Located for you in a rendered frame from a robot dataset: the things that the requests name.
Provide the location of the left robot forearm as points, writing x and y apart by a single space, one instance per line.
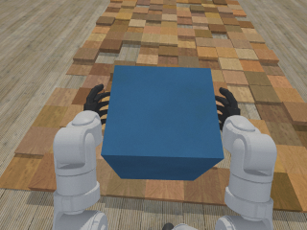
74 149

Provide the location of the right robot upper arm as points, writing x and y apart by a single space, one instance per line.
228 222

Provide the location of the left robot upper arm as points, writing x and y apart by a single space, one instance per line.
87 220

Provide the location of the right robot forearm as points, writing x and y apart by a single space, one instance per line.
253 157

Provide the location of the carton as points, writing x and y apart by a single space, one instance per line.
162 123

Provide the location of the left robot hand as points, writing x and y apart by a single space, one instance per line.
93 104

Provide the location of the right robot hand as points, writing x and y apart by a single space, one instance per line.
228 108

